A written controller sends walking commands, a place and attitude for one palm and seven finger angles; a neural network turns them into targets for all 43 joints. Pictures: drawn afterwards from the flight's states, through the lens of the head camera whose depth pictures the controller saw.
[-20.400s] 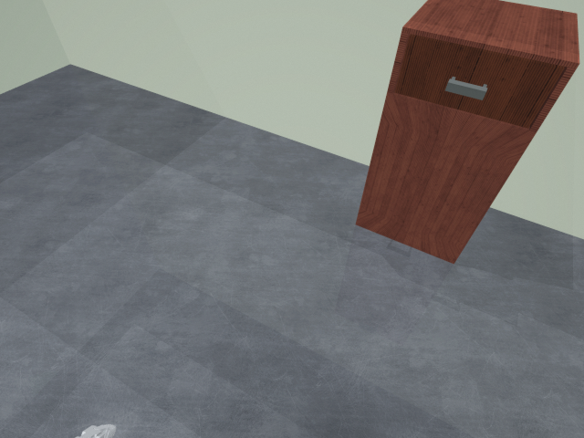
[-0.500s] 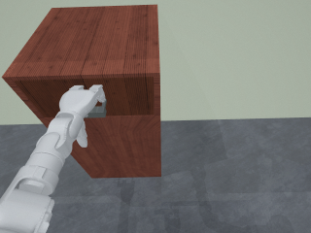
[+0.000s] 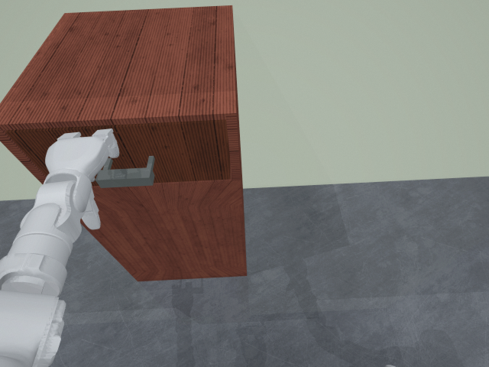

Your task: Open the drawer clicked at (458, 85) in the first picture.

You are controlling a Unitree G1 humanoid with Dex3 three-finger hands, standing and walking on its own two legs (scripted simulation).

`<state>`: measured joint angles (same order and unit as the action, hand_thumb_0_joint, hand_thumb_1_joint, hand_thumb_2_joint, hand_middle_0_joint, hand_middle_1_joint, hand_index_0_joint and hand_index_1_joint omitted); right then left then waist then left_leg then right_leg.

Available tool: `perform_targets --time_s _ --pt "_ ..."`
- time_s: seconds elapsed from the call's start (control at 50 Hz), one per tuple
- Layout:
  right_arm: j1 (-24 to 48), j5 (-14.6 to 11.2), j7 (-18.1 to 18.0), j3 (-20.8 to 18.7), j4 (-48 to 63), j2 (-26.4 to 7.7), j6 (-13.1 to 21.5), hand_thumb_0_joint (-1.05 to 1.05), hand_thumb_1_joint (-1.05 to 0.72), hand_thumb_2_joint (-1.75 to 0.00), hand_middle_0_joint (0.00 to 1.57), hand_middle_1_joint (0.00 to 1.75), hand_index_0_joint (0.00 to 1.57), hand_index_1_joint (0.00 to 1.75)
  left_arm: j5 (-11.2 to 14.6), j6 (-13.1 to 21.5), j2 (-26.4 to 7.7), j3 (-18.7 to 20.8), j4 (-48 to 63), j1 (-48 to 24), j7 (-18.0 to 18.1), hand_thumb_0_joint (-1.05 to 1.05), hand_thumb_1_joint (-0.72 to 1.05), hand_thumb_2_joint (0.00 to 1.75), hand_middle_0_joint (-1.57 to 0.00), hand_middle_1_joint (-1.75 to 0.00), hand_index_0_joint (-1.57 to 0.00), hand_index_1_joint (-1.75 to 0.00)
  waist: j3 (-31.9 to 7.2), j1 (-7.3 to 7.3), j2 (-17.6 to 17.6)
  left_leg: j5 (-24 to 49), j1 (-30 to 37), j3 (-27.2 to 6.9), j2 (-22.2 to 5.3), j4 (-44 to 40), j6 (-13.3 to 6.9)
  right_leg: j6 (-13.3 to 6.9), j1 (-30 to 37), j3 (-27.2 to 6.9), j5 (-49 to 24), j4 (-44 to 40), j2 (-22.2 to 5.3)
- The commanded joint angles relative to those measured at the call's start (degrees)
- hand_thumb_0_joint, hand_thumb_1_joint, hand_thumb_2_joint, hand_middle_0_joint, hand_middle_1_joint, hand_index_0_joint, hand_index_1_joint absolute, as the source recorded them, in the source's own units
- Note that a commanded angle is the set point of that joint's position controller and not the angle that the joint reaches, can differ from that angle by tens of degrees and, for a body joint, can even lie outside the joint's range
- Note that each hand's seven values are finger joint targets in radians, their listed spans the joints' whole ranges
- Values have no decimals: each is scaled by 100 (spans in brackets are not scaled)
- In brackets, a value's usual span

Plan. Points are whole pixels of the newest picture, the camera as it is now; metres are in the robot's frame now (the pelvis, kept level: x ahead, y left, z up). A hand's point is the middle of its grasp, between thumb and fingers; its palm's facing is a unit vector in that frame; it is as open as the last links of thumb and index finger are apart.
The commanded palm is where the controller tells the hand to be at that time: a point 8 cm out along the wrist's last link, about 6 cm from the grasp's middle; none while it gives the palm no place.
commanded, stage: move the hooked fingers above the handle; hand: left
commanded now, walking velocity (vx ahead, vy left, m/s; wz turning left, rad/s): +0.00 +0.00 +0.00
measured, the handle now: (128, 169) +0.48 +0.27 +0.00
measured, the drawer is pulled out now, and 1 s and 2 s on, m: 0.00 0.00 0.00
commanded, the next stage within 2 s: lower the fingers behind the handle in 0.36 s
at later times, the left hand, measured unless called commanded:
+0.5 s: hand (100, 167) +0.43 +0.28 +0.07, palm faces -0.03 +0.01 -1.00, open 13.6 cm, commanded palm +0.40 +0.28 +0.12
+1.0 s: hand (125, 171) +0.44 +0.25 +0.05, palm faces +0.09 -0.01 -1.00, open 13.7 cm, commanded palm +0.41 +0.27 +0.08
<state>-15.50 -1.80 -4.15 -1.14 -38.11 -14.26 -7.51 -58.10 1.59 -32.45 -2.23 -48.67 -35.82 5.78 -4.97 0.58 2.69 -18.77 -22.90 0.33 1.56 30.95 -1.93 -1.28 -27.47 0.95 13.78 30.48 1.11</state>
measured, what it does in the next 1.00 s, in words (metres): stands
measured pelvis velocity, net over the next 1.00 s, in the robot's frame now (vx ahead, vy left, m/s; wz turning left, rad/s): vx -0.01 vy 0.01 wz -0.01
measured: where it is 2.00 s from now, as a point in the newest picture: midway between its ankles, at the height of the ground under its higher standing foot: outside the picture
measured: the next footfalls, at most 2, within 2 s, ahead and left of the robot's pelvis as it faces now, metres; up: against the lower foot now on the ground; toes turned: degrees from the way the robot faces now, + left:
none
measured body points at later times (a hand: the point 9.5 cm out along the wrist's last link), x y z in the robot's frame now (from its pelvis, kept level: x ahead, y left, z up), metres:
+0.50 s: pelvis -0.01 +0.01 +0.00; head +0.05 -0.02 +0.44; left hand +0.42 +0.27 +0.12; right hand +0.07 -0.24 -0.15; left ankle -0.05 +0.10 -0.73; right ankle +0.01 -0.11 -0.73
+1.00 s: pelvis -0.01 +0.01 -0.01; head +0.06 -0.01 +0.43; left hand +0.43 +0.24 +0.10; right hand +0.06 -0.25 -0.16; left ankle -0.05 +0.10 -0.73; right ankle +0.01 -0.11 -0.73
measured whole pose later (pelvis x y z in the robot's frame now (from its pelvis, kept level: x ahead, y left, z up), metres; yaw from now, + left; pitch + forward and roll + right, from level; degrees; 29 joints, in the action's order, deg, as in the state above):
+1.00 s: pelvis -0.01 +0.01 -0.01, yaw -1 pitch +15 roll -1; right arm -16.0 -0.2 -0.3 -2.6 -40.8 -15.0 -8.5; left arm -61.7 3.8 -25.8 -2.0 -49.9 -38.3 21.1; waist -7.7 1.4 3.2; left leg -21.8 -32.5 1.1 2.0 39.2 -2.7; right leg -0.5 -36.9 0.4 15.9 37.6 0.7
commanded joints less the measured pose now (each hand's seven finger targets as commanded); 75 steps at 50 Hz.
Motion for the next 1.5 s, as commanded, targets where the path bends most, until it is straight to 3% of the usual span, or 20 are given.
perform_targets --time_s 0.0,0.04,0.1,0.18,0.24,0.3,0.36,0.46,0.58,0.68,0.72,0.8,0.84,0.88,1.0,1.12,1.2,1.28,1.38,1.48 --pt "-248 109 -57 -444 522 -802 274 0 -90 -90 20 30 20 30 188 943 -503 -127 1970 -2520 -13 0 -50 30 -30 -120 -30 -120 -1740 293 75 1940 664 42 43 40 -72 -85 938 -126 -1373 -92 -31" --pt "-339 129 -37 -465 469 -783 278 0 -90 -90 20 30 20 30 190 1165 -566 -84 2234 -2910 169 0 -50 30 -30 -120 -30 -120 -1865 346 282 2004 737 -57 76 142 -24 -115 720 -112 -1310 19 -21" --pt "-428 136 -25 -463 328 -873 264 0 -90 -90 20 30 20 30 20 1210 -1584 872 2000 -3124 759 0 -50 30 -30 -120 -30 -120 -1953 226 174 1992 321 -125 95 200 9 -153 735 -95 -1271 209 13" --pt "-169 171 48 -376 282 -839 237 0 -90 -90 20 30 20 30 -118 755 -2354 1661 1731 -2761 1503 0 -50 30 -30 -120 -30 -120 -2482 -209 388 2339 -128 -20 165 206 93 -177 1358 -116 -1744 470 6" --pt "-80 145 152 -353 283 -808 210 0 -90 -90 20 30 20 30 -200 97 -1924 1227 1180 -2404 1571 0 -50 30 -30 -120 -30 -120 -2533 -239 529 2709 -67 97 95 146 191 -169 1466 -24 -2058 502 17" --pt "-17 96 163 -323 351 -856 108 0 -90 -90 20 30 20 30 -94 -185 -2131 1354 1117 -2159 1351 0 -50 30 -30 -120 -30 -120 -2659 -283 -51 2623 -153 181 59 4 102 -98 1986 -105 -2280 374 -3" --pt "132 3 55 -260 409 -845 54 0 -90 -90 20 30 20 30 39 -318 -1985 1203 826 -1942 1106 0 -50 30 -30 -120 -30 -120 -2049 -225 -715 1936 -438 244 57 -239 16 -28 2124 -143 -1924 102 -38" --pt "-3 -14 -62 -283 498 -954 93 0 -90 -90 20 30 20 30 -100 -40 -1684 820 516 -1920 530 0 -50 30 -30 -120 -30 -120 -1611 -24 -727 1499 -293 189 15 -332 -69 -34 1653 -103 -1305 -84 -36" --pt "-401 74 -54 -425 491 -888 258 0 -90 -90 20 30 20 30 -31 878 -586 -143 1194 -2725 141 0 -50 30 -30 -120 -30 -120 -1482 441 -188 1447 345 -8 -9 46 -81 -83 494 -74 -827 -73 8" --pt "-624 184 -31 -527 351 -904 282 0 -90 -90 20 30 20 30 -35 1477 -1462 786 1910 -3061 667 0 -50 30 -30 -120 -30 -120 -2288 247 373 2225 540 -226 32 416 93 -175 313 -32 -1129 388 60" --pt "-610 204 33 -536 299 -844 269 0 -90 -90 20 30 20 30 -127 1427 -1434 918 1797 -2905 1081 0 -50 30 -30 -120 -30 -120 -2428 164 556 2675 485 -266 23 536 199 -190 192 29 -1313 590 81" --pt "-498 260 230 -483 178 -890 222 0 -90 -90 20 30 20 30 -274 788 -1636 1251 1126 -2494 1734 0 -50 30 -30 -120 -30 -120 -2430 1 409 2790 -67 -175 26 592 252 -189 327 86 -1504 790 102" --pt "-453 257 322 -488 195 -894 192 0 -90 -90 20 30 20 30 -327 328 -1308 984 778 -2229 1812 0 -50 30 -30 -120 -30 -120 -2478 -42 348 2874 -153 -63 10 563 234 -176 493 90 -1685 769 102" --pt "-459 214 356 -485 218 -939 138 0 -90 -90 20 30 20 30 -350 -54 -1141 774 448 -2106 1684 0 -50 30 -30 -120 -30 -120 -2550 40 78 2923 -184 -29 -22 540 205 -157 667 86 -1809 717 114" --pt "-265 88 165 -304 297 -996 -51 0 -90 -90 20 30 20 30 -332 -559 -1481 635 -310 -2172 1204 0 -50 30 -30 -120 -30 -120 -1712 105 -702 1262 -867 155 50 116 -31 -58 1053 -84 -1023 257 19" --pt "-295 31 -45 -206 501 -983 -9 0 -90 -90 20 30 20 30 -225 -108 -1481 512 -608 -1855 627 0 -50 30 -30 -120 -30 -120 -1173 163 -809 563 -1193 211 75 104 -96 -38 873 -187 -464 100 -22" --pt "-445 56 -99 -250 607 -984 113 0 -90 -90 20 30 20 30 -265 475 -1660 679 -197 -2001 566 0 -50 30 -30 -120 -30 -120 -1467 179 -490 485 -1266 184 81 335 -117 -46 664 -263 -393 274 -29" --pt "-687 153 -94 -427 493 -931 256 0 -90 -90 20 30 20 30 -278 1197 -1718 932 540 -2503 907 0 -50 30 -30 -120 -30 -120 -2244 334 -178 890 -1090 73 71 768 -137 -55 391 -289 -776 630 6" --pt "-886 191 84 -528 264 -948 321 0 -90 -90 20 30 20 30 -326 1044 -1248 683 303 -2401 1369 0 -50 30 -30 -120 -30 -120 -2392 394 157 1240 -1046 31 60 1036 -48 -98 -211 -148 -930 880 71" --pt "-935 177 179 -522 128 -1021 247 0 -90 -90 20 30 20 30 -331 509 -1109 493 -142 -2505 1567 0 -50 30 -30 -120 -30 -120 -2274 508 -126 1156 -1146 5 50 1015 -57 -76 -245 -99 -865 827 85"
